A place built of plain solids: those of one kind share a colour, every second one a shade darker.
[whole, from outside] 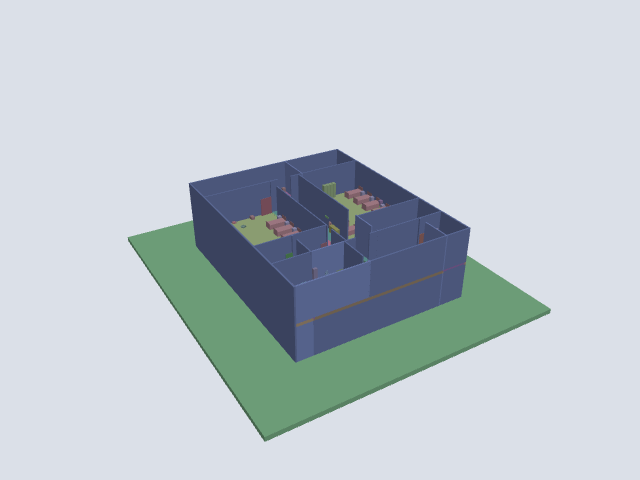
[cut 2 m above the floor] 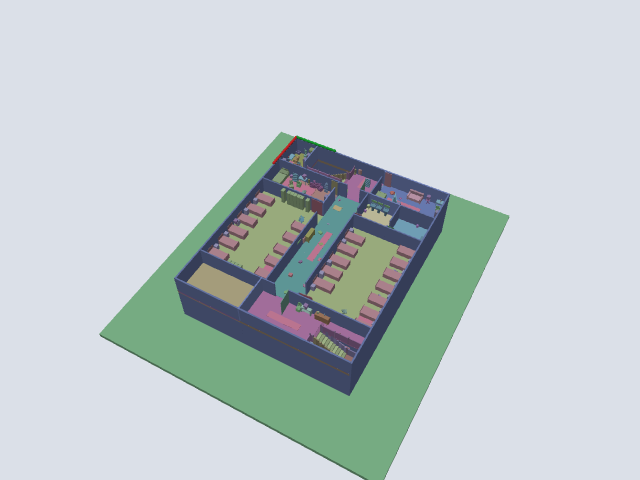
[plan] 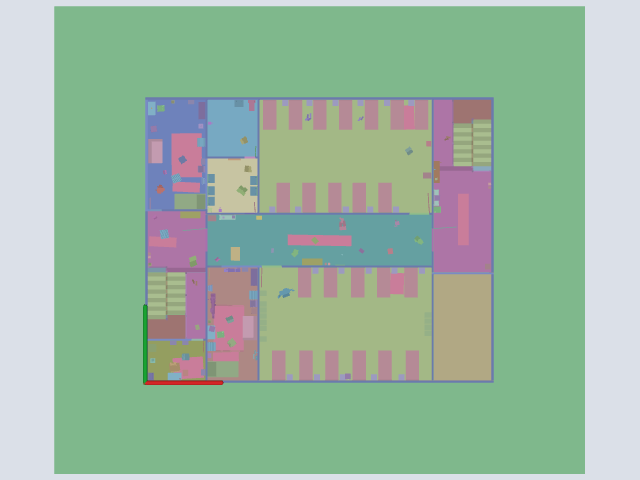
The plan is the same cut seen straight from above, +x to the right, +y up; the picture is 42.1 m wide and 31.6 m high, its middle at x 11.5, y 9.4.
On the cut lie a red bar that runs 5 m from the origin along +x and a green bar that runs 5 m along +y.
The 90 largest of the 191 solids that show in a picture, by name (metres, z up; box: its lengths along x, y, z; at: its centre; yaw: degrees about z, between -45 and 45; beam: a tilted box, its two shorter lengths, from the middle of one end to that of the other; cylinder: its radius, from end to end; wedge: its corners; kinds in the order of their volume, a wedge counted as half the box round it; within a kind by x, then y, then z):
{
 "under_1": {"box": [34.94, 30.79, 0.5], "at": [11.47, 9.39, -0.33]},
 "wall_1": {"box": [0.16, 2.61, 8.02], "at": [0.08, 1.47, 3.71]},
 "wall_2": {"box": [0.16, 8.39, 3.73], "at": [0.08, 7.09, 5.86]},
 "wall_3": {"box": [0.16, 13.94, 3.99], "at": [0.08, 9.87, 1.7]},
 "wall_4": {"box": [0.16, 7.21, 3.73], "at": [0.08, 15.03, 5.86]},
 "wall_5": {"box": [0.16, 1.66, 3.99], "at": [0.08, 17.8, 1.7]},
 "wall_6": {"box": [3.04, 0.13, 3.73], "at": [1.52, 2.83, 5.86]},
 "wall_7": {"box": [3.01, 0.13, 3.73], "at": [2.58, 11.36, 5.86]},
 "wall_8": {"box": [0.13, 2.61, 8.02], "at": [4.03, 1.47, 3.71]},
 "wall_9": {"box": [0.13, 4.69, 8.02], "at": [4.03, 5.25, 3.71]},
 "wall_10": {"box": [0.13, 0.93, 8.02], "at": [4.03, 8.18, 3.71]},
 "wall_11": {"box": [0.13, 0.92, 8.02], "at": [4.03, 10.61, 3.71]},
 "wall_12": {"box": [0.13, 3.35, 3.73], "at": [4.03, 13.09, 5.86]},
 "wall_13": {"box": [0.13, 3.73, 3.73], "at": [4.03, 16.76, 5.86]},
 "wall_14": {"box": [2.57, 0.13, 8.02], "at": [5.25, 11.13, 3.71]},
 "wall_15": {"box": [2.57, 0.13, 8.02], "at": [5.25, 14.83, 3.71]},
 "wall_16": {"box": [2.67, 0.13, 3.73], "at": [6.34, 7.66, 5.86]},
 "wall_17": {"box": [0.13, 7.43, 8.02], "at": [7.46, 3.88, 3.71]},
 "wall_18": {"box": [0.13, 3.57, 8.02], "at": [7.46, 12.98, 3.71]},
 "wall_19": {"box": [0.13, 3.73, 8.02], "at": [7.46, 16.76, 3.71]},
 "wall_20": {"box": [22.94, 0.16, 8.02], "at": [11.47, 0.08, 3.71]},
 "wall_21": {"box": [22.94, 0.16, 8.02], "at": [11.47, 18.71, 3.71]},
 "wall_22": {"box": [10.15, 0.13, 8.02], "at": [12.32, 11.13, 3.71]},
 "wall_23": {"box": [10.0, 0.13, 8.02], "at": [13.98, 7.66, 3.71]},
 "wall_24": {"box": [0.13, 6.98, 8.02], "at": [18.91, 3.65, 3.71]},
 "wall_25": {"box": [0.13, 0.93, 8.02], "at": [18.91, 8.18, 3.71]},
 "wall_26": {"box": [0.13, 0.92, 8.02], "at": [18.91, 10.61, 3.71]},
 "wall_27": {"box": [0.13, 7.43, 8.02], "at": [18.91, 14.91, 3.71]},
 "wall_28": {"box": [4.09, 0.13, 3.73], "at": [20.89, 7.21, 5.86]},
 "wall_29": {"box": [0.16, 6.98, 8.02], "at": [22.86, 3.65, 3.71]},
 "wall_30": {"box": [0.16, 11.36, 8.02], "at": [22.86, 12.95, 3.71]},
 "stair_1": {"box": [1.19, 0.56, 2.04], "at": [0.76, 4.47, 0.72]},
 "stair_2": {"box": [1.19, 0.84, 1.86], "at": [0.76, 4.61, 0.63]},
 "stair_3": {"box": [1.19, 1.12, 1.69], "at": [0.76, 4.75, 0.54]},
 "stair_4": {"box": [1.19, 1.4, 1.51], "at": [0.76, 4.89, 0.46]},
 "stair_5": {"box": [1.19, 1.68, 1.34], "at": [0.76, 5.03, 0.37]},
 "stair_6": {"box": [1.19, 1.96, 1.17], "at": [0.76, 5.17, 0.28]},
 "stair_7": {"box": [1.19, 2.24, 0.99], "at": [0.76, 5.31, 0.2]},
 "stair_8": {"box": [1.19, 2.52, 0.82], "at": [0.76, 5.45, 0.11]},
 "stair_9": {"box": [1.19, 2.8, 0.65], "at": [0.76, 5.59, 0.02]},
 "stair_10": {"box": [1.19, 3.08, 0.47], "at": [0.76, 5.73, -0.06]},
 "stair_11": {"box": [1.19, 2.8, 2.56], "at": [2.05, 5.87, 0.98]},
 "stair_12": {"box": [1.19, 2.52, 2.73], "at": [2.05, 6.01, 1.06]},
 "stair_13": {"box": [1.19, 2.24, 2.9], "at": [2.05, 6.15, 1.15]},
 "stair_14": {"box": [1.19, 1.96, 3.08], "at": [2.05, 6.29, 1.24]},
 "stair_15": {"box": [1.19, 1.68, 3.25], "at": [2.05, 6.43, 1.32]},
 "stair_16": {"box": [1.19, 1.4, 3.42], "at": [2.05, 6.57, 1.41]},
 "stair_17": {"box": [1.19, 1.12, 3.6], "at": [2.05, 6.71, 1.5]},
 "stair_18": {"box": [1.19, 0.84, 3.77], "at": [2.05, 6.85, 1.58]},
 "stair_19": {"box": [1.19, 0.56, 3.94], "at": [2.05, 6.99, 1.67]},
 "stair_20": {"box": [1.19, 0.28, 4.12], "at": [2.05, 7.13, 1.76]},
 "stair_21": {"box": [1.19, 0.28, 4.12], "at": [20.89, 14.4, 1.76]},
 "stair_22": {"box": [1.19, 0.56, 3.94], "at": [20.89, 14.54, 1.67]},
 "stair_23": {"box": [1.19, 0.84, 3.77], "at": [20.89, 14.68, 1.58]},
 "stair_24": {"box": [1.19, 1.12, 3.6], "at": [20.89, 14.82, 1.5]},
 "stair_25": {"box": [1.19, 1.4, 3.42], "at": [20.89, 14.96, 1.41]},
 "stair_26": {"box": [1.19, 1.68, 3.25], "at": [20.89, 15.1, 1.32]},
 "stair_27": {"box": [1.19, 1.96, 3.08], "at": [20.89, 15.24, 1.24]},
 "stair_28": {"box": [1.19, 2.24, 2.9], "at": [20.89, 15.38, 1.15]},
 "stair_29": {"box": [1.19, 2.52, 2.73], "at": [20.89, 15.52, 1.06]},
 "stair_30": {"box": [1.19, 2.8, 2.56], "at": [20.89, 15.66, 0.98]},
 "stair_31": {"box": [1.19, 3.08, 0.47], "at": [22.18, 15.8, -0.06]},
 "stair_32": {"box": [1.19, 2.8, 0.65], "at": [22.18, 15.94, 0.02]},
 "stair_33": {"box": [1.19, 2.52, 0.82], "at": [22.18, 16.08, 0.11]},
 "stair_34": {"box": [1.19, 2.24, 0.99], "at": [22.18, 16.22, 0.2]},
 "stair_35": {"box": [1.19, 1.96, 1.17], "at": [22.18, 16.36, 0.28]},
 "stair_36": {"box": [1.19, 1.68, 1.34], "at": [22.18, 16.5, 0.37]},
 "stair_37": {"box": [1.19, 1.4, 1.51], "at": [22.18, 16.64, 0.46]},
 "stair_38": {"box": [1.19, 1.12, 1.69], "at": [22.18, 16.78, 0.54]},
 "stair_39": {"box": [1.19, 0.84, 1.86], "at": [22.18, 16.92, 0.63]},
 "stair_40": {"box": [1.19, 0.56, 2.04], "at": [22.18, 17.06, 0.72]},
 "floor_1": {"box": [3.8, 9.57, 0.5], "at": [2.06, 12.05, -0.25]},
 "floor_2": {"box": [3.8, 6.99, 0.5], "at": [20.88, 10.77, -0.25]},
 "upper_floor_dorm_1": {"box": [11.33, 7.43, 0.16], "at": [13.19, 3.88, 3.91]},
 "upper_floor_dorm_2": {"box": [11.33, 7.43, 0.16], "at": [13.19, 14.91, 3.91]},
 "stair_landing_1": {"box": [1.3, 1.29, 2.38], "at": [0.81, 3.54, 0.89]},
 "stair_landing_2": {"box": [1.19, 1.57, 2.38], "at": [2.06, 3.68, 0.89]},
 "stair_landing_3": {"box": [1.19, 1.57, 2.38], "at": [20.89, 17.85, 0.89]},
 "stair_landing_4": {"box": [1.3, 1.29, 2.38], "at": [22.13, 17.99, 0.89]},
 "upper_floor_hall_1": {"box": [14.76, 3.35, 0.16], "at": [11.47, 9.39, 3.91]},
 "upper_floor_ust_1": {"box": [3.8, 3.72, 0.16], "at": [2.06, 9.43, 3.91]},
 "upper_floor_ust_2": {"box": [3.8, 6.69, 0.16], "at": [20.88, 10.62, 3.91]},
 "upper_floor_clerk_1": {"box": [3.8, 7.21, 0.16], "at": [2.06, 15.03, 3.91]},
 "upper_floor_store_1": {"box": [3.8, 6.98, 0.16], "at": [20.88, 3.65, 3.91]},
 "upper_floor_sergeants_1": {"box": [3.3, 7.43, 0.16], "at": [5.74, 3.88, 3.91]},
 "upper_floor_wc_1": {"box": [3.3, 3.73, 0.16], "at": [5.74, 16.76, 3.91]},
 "upper_floor_wash_1": {"box": [3.3, 3.57, 0.16], "at": [5.74, 12.98, 3.91]},
 "iron_single_1": {"box": [0.89, 1.96, 0.53], "at": [16.59, 17.64, 4.26]},
 "iron_single_2": {"box": [0.89, 1.96, 0.53], "at": [18.19, 17.64, 4.26]},
 "upper_floor_office_1": {"box": [3.8, 2.61, 0.16], "at": [2.06, 1.47, 3.91]}
}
